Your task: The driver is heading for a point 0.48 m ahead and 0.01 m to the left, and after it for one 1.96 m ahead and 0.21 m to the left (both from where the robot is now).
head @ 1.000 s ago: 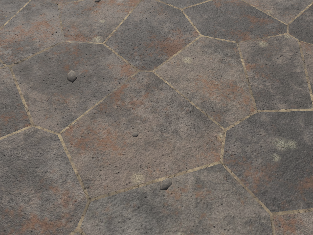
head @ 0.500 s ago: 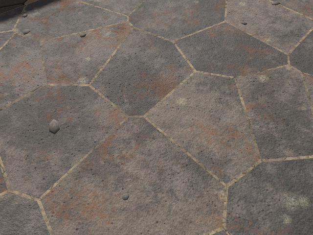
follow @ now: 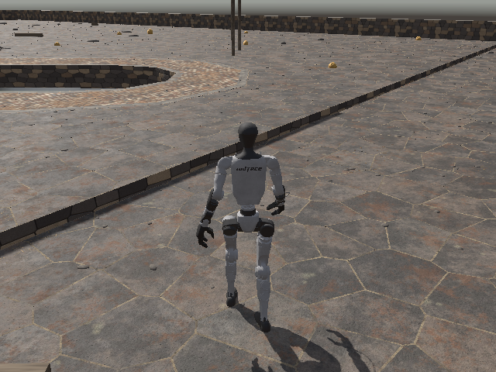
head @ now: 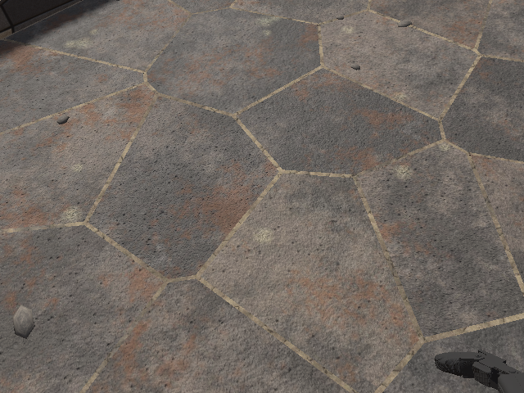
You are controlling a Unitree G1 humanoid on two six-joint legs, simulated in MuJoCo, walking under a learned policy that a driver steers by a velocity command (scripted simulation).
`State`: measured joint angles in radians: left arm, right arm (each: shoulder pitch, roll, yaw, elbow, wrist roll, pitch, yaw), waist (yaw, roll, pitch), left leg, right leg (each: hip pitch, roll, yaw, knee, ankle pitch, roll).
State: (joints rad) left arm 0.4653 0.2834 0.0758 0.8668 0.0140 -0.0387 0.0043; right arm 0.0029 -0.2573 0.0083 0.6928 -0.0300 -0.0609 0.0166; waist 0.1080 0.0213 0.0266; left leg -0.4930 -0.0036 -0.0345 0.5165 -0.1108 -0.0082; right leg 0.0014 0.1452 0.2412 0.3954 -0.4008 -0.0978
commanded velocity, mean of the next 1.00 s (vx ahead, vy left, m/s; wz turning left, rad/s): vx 0.35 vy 0.00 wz -0.01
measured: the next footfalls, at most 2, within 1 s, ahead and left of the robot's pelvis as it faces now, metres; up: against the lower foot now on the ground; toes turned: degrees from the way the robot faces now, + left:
left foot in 0.02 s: +0.17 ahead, +0.11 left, +0.00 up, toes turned -3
right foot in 0.52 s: +0.38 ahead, -0.14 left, +0.00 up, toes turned -13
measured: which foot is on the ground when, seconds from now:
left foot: up 0.00-0.00, down 0.02-0.52, up 0.54-0.98, down 1.00-1.00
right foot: down 0.00-0.02, up 0.04-0.50, down 0.52-1.00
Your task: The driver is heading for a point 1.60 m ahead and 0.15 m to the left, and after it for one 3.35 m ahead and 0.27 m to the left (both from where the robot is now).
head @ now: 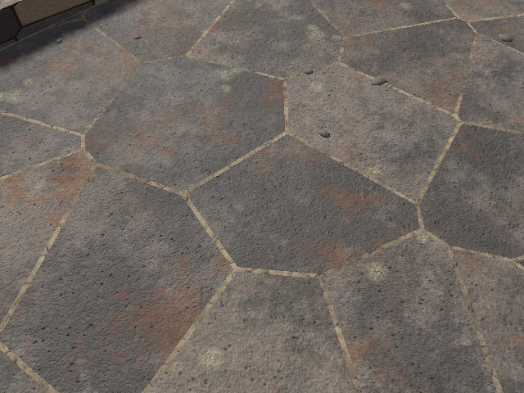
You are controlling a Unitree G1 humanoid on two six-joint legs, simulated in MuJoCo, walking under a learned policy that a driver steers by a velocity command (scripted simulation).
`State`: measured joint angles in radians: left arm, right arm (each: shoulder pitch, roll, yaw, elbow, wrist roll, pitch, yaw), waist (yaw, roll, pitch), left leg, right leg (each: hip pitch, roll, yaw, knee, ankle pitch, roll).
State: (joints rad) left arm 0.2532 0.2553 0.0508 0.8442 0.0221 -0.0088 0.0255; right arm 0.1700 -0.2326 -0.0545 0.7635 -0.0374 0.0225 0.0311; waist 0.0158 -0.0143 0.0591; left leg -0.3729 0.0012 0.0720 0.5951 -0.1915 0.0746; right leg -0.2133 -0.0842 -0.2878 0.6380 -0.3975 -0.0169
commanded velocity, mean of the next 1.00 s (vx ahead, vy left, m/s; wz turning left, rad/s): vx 0.01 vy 0.00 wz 0.24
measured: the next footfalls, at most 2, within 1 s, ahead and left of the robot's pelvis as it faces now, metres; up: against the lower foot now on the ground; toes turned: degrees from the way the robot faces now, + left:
right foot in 0.46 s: +0.08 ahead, -0.11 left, +0.00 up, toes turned +20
left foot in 0.82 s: -0.03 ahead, +0.07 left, +0.00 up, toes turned +13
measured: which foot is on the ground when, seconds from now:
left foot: down 0.00-0.46, up 0.48-0.80, down 0.82-1.00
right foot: down 0.00-0.00, up 0.02-0.44, down 0.46-0.84, up 0.86-1.00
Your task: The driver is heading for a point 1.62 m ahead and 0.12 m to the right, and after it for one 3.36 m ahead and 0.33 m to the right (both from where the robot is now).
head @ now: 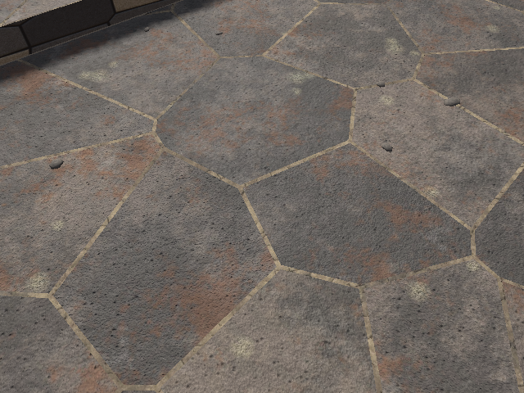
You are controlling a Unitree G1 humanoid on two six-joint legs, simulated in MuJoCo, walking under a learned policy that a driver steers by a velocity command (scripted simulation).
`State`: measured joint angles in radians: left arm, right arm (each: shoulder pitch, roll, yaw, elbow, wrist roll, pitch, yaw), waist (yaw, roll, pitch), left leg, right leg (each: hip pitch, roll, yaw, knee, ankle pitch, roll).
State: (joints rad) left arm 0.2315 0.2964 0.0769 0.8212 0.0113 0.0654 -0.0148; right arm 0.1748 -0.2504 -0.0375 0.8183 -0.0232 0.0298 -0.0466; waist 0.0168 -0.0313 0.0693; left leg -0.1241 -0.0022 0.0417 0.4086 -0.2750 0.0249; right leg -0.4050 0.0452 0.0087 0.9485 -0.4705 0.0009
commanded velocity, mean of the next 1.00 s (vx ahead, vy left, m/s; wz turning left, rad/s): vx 0.11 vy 0.00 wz -0.17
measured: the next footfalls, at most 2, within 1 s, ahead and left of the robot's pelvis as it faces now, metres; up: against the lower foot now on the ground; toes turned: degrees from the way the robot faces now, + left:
right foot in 0.18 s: +0.02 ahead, -0.12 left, +0.00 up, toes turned -7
left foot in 0.70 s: +0.06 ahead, +0.06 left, +0.00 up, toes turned -19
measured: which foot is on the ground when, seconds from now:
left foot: down 0.00-0.18, up 0.20-0.68, down 0.70-1.00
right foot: up 0.00-0.16, down 0.18-0.70, up 0.72-1.00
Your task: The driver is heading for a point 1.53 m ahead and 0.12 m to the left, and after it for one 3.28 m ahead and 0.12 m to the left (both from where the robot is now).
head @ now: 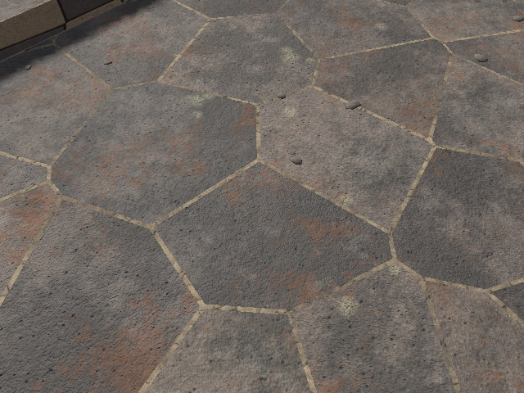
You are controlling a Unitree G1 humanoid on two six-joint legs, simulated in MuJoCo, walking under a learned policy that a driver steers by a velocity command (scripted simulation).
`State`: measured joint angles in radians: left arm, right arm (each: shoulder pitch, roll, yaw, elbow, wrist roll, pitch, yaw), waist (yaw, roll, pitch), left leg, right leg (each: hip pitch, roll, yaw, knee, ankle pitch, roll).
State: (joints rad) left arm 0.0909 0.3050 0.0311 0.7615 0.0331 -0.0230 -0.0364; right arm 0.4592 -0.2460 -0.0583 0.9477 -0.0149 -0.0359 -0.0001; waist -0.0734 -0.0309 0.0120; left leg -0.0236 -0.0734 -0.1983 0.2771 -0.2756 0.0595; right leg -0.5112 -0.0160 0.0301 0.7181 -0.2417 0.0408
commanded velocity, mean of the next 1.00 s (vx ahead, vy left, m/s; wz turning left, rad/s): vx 0.48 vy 0.00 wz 0.23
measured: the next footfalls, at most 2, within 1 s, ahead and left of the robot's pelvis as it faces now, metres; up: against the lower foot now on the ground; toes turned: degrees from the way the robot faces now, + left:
right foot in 0.10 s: +0.18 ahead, -0.13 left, +0.00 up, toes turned +6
left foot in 0.60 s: +0.43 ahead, +0.13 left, +0.00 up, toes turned +23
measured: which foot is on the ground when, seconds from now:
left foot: down 0.00-0.10, up 0.12-0.58, down 0.60-1.00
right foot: up 0.00-0.08, down 0.10-0.62, up 0.64-1.00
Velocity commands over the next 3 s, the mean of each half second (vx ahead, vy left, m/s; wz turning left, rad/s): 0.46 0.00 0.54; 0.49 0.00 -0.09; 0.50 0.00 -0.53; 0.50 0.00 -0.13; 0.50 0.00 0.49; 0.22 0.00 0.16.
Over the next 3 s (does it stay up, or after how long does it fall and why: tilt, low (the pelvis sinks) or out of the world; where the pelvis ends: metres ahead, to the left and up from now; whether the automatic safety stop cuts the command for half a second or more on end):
stays up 1.44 0.12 0.00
